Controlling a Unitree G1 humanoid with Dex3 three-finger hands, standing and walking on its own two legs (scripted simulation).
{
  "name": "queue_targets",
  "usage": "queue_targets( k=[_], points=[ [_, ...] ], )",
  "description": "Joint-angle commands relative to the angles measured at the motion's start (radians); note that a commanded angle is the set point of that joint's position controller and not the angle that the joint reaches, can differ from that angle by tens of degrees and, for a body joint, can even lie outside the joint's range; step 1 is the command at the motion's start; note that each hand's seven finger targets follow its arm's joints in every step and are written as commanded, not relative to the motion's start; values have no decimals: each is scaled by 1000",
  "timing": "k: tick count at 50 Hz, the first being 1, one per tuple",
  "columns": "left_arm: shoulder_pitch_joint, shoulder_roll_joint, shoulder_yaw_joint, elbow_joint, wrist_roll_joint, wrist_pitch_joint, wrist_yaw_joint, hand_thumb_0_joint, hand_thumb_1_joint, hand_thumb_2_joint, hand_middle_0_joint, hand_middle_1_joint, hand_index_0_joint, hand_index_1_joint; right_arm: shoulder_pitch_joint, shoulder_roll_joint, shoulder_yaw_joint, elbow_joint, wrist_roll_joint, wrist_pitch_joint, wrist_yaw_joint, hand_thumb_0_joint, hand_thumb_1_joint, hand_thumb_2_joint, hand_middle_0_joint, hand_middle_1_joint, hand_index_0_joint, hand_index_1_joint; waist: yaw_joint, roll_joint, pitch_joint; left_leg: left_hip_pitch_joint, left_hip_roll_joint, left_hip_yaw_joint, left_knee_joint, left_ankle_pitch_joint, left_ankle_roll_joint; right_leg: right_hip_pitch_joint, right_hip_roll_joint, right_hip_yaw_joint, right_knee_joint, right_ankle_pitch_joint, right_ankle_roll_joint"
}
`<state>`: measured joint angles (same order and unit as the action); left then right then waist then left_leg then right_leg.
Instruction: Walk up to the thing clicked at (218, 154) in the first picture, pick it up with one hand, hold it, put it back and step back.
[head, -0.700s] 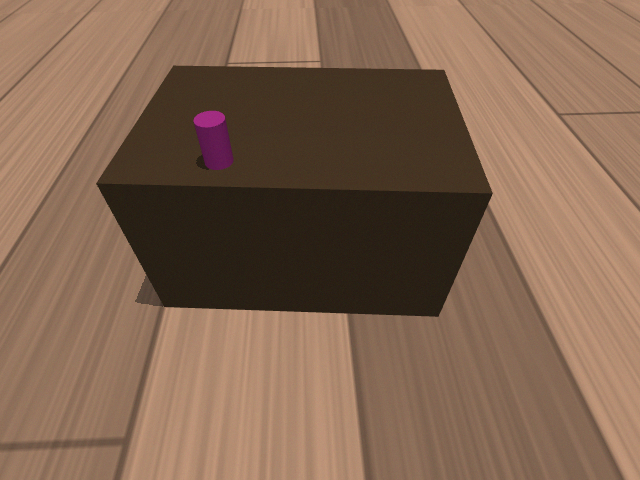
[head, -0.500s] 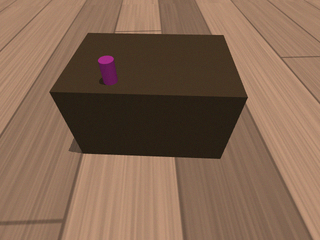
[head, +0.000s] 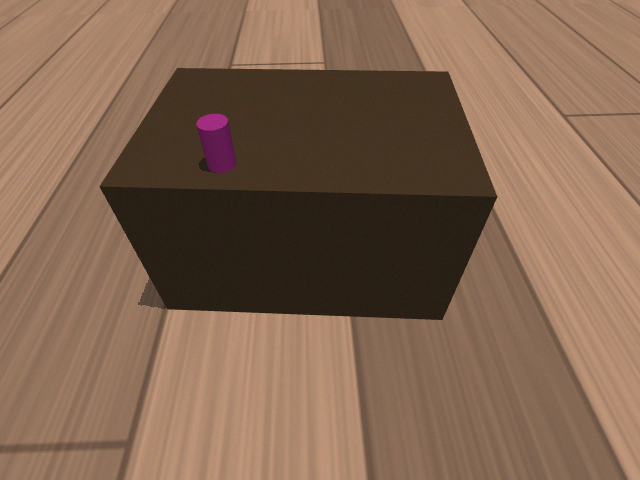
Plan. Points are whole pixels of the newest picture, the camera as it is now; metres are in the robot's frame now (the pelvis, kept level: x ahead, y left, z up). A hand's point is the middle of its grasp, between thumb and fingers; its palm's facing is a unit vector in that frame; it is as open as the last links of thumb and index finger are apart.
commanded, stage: stand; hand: left
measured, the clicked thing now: (217, 144) +0.92 +0.30 -0.12
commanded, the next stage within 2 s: walk up in 0.42 s
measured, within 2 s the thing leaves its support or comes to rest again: neither
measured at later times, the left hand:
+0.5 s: hand out of the picture +0.07 +0.25 -0.15, palm faces +0.00 -0.94 -0.34, open 7.4 cm
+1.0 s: hand (79, 452) +0.20 +0.37 -0.16, palm faces -0.06 -0.93 -0.35, open 7.4 cm
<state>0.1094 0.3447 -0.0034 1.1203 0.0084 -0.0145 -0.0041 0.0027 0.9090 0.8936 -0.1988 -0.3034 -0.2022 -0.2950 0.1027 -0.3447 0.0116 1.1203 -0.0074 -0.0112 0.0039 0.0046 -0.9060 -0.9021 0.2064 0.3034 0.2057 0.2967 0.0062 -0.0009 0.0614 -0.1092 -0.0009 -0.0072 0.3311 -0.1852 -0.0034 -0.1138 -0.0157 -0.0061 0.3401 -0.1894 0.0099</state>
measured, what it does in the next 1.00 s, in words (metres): walks ahead: left foot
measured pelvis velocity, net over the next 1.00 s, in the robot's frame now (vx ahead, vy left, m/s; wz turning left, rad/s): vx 0.14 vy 0.10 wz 0.00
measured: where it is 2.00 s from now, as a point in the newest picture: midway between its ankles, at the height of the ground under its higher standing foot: (290, 412)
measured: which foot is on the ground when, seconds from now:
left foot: down 0.00-0.48, up 0.50-0.72, down 0.74-1.00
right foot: down 0.00-0.76, up 0.78-1.00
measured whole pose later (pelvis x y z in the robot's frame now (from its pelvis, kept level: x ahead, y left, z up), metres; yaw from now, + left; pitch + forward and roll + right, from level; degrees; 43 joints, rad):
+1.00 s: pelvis +0.14 +0.10 -0.01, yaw +0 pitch -3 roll +0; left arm 0.26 0.44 0.05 0.95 0.01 -0.04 -0.06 0.00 0.91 0.89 -0.20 -0.30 -0.20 -0.29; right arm 0.33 -0.37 -0.06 0.92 -0.03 -0.05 0.06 0.00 -0.90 -0.90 0.21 0.30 0.21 0.30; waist -0.03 -0.05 0.08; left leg -0.13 0.01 0.09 0.46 -0.27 0.04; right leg -0.47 -0.03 0.04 0.93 -0.32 -0.01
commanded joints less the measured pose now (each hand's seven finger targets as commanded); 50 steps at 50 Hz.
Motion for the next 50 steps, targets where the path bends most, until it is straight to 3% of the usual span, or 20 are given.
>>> queue_targets(
  k=[1, 20, 21, 22, 23, 24, 25, 27, 32, 34, 36, 37, 38, 39, 40, 41, 43, 44, 47, 50],
  points=[
    [-38, 215, 43, -63, -1, -15, 14, 0, 900, 900, -200, -300, -200, -300, -33, -213, -45, -57, -1, -23, -15, 0, -900, -900, 200, 300, 200, 300, -4, 6, -92, -3, 121, -95, -49, 156, 25, 33, -117, 91, -46, 151, -36],
    [-36, 214, 38, -65, 1, -20, 15, 0, 900, 900, -200, -300, -200, -300, -25, -217, -48, -58, -2, -20, -13, 0, -900, -900, 200, 300, 200, 300, -7, -3, -93, 7, 122, -93, -48, 147, 25, 27, -118, 90, -61, 154, -34],
    [51, 312, 100, -100, 11, -36, -4, 0, 900, 900, -200, -300, -200, -300, 26, -293, -106, -114, -22, -24, 14, 0, -900, -900, 200, 300, 200, 300, 5, 17, -162, -27, 64, -77, 53, -329, 87, 79, -75, 90, -1, -311, -79],
    [100, 318, 110, -86, 22, -37, -9, 0, 900, 900, -200, -300, -200, -300, 3, -290, -112, -126, -32, -19, 26, 0, -900, -900, 200, 300, 200, 300, 33, 20, -86, -175, 64, -89, 86, -481, 94, 60, -116, 165, -15, -491, -109],
    [115, 333, 123, -81, 27, -38, -11, 0, 900, 900, -200, -300, -200, -300, -33, -267, -108, -144, -34, -14, 32, 0, -900, -900, 200, 300, 200, 300, 55, -39, -10, -332, 24, -37, 176, -474, 70, 84, -173, 257, -90, -599, -139],
    [131, 367, 140, -91, 29, -42, -10, 0, 900, 900, -200, -300, -200, -300, -76, -244, -109, -177, -36, -9, 37, 0, -900, -900, 200, 300, 200, 300, 79, -147, 55, -444, 2, 25, 415, -358, 46, 58, -312, 422, -219, -691, -200],
    [126, 378, 148, -118, 32, -52, -7, 0, 900, 900, -200, -300, -200, -300, -80, -248, -114, -197, -44, -8, 41, 0, -900, -900, 200, 300, 200, 300, 77, -125, 98, -538, 56, -41, 509, -296, 38, 66, -385, 483, -255, -650, -253],
    [125, 333, 142, -140, 28, -65, -7, 0, 900, 900, -200, -300, -200, -300, -38, -249, -121, -197, -36, -20, 50, 0, -900, -900, 200, 300, 200, 300, 61, -72, 84, -553, 92, -86, 513, -227, 33, 131, -352, 428, -222, -441, -261],
    [60, 347, 143, -205, 27, -66, -21, 0, 900, 900, -200, -300, -200, -300, 21, -239, -141, -223, -35, -26, 76, 0, -900, -900, 200, 300, 200, 300, 17, -155, 30, -307, 100, -23, 358, -216, 9, -24, -246, 193, -165, -319, -201],
    [-13, 346, 138, -237, 28, -63, -27, 0, 900, 900, -200, -300, -200, -300, 121, -239, -155, -206, -31, -27, 75, 0, -900, -900, 200, 300, 200, 300, -52, -181, 16, -128, 93, 17, 271, -91, 10, -159, -212, 115, -95, -268, -171],
    [-6, 306, 129, -245, 26, -53, -31, 0, 900, 900, -200, -300, -200, -300, 255, -257, -180, -160, -33, -30, 68, 0, -900, -900, 200, 300, 200, 300, -115, -65, -23, 125, 29, 92, 200, 14, 2, -314, -139, 18, 108, -272, -131],
    [46, 261, 113, -246, 30, -47, -32, 0, 900, 900, -200, -300, -200, -300, 348, -292, -197, -134, -37, -35, 57, 0, -900, -900, 200, 300, 200, 300, -147, 69, -77, 292, 22, 53, 188, -74, 19, -425, -77, -14, 340, -279, -119],
    [111, 184, 90, -250, 24, -44, -31, 0, 900, 900, -200, -300, -200, -300, 431, -360, -212, -134, -51, -41, 43, 0, -900, -900, 200, 300, 200, 300, -175, 318, -94, 309, 174, -211, 24, -386, 78, -549, 45, -51, 664, -420, -94],
    [148, 188, 90, -253, 11, -37, -25, 0, 900, 900, -200, -300, -200, -300, 359, -423, -211, -187, -51, -54, 40, 0, -900, -900, 200, 300, 200, 300, -129, 308, -73, 168, 372, -653, -178, -689, 156, -610, 106, 75, 817, -406, -74],
    [129, 285, 108, -243, 11, -34, -13, 0, 900, 900, -200, -300, -200, -300, 243, -456, -212, -226, -19, -53, 44, 0, -900, -900, 200, 300, 200, 300, -94, 236, 1, 7, 443, -723, -224, -793, 249, -545, 24, 161, 847, -384, -82],
    [106, 315, 104, -247, 8, -41, -11, 0, 900, 900, -200, -300, -200, -300, 192, -438, -204, -243, -18, -51, 42, 0, -900, -900, 200, 300, 200, 300, -68, 176, 63, -70, 433, -663, -211, -721, 265, -536, -16, 166, 849, -332, -81],
    [200, 316, 110, -201, -9, -45, -21, 0, 900, 900, -200, -300, -200, -300, 131, -330, -165, -277, -20, -63, 32, 0, -900, -900, 200, 300, 200, 300, -11, 139, 60, -38, 293, -355, -132, -414, 182, -497, -43, 163, 771, -183, -70],
    [235, 307, 110, -186, -11, -44, -26, 0, 900, 900, -200, -300, -200, -300, 148, -320, -159, -278, -16, -69, 30, 0, -900, -900, 200, 300, 200, 300, -10, 153, 40, -18, 280, -283, -115, -296, 184, -477, -49, 134, 734, -161, -60],
    [197, 281, 105, -215, -2, -37, -41, 0, 900, 900, -200, -300, -200, -300, 179, -316, -156, -286, -13, -77, 29, 0, -900, -900, 200, 300, 200, 300, -17, 136, 63, -88, 258, -178, -137, -178, 204, -398, -49, 76, 593, -123, -12],
    [123, 265, 104, -270, 6, -42, -57, 0, 900, 900, -200, -300, -200, -300, 198, -328, -159, -304, -13, -81, 30, 0, -900, -900, 200, 300, 200, 300, -33, 143, 72, -44, 273, -136, -129, -132, 235, -403, -78, 41, 444, -83, -11]
  ],
)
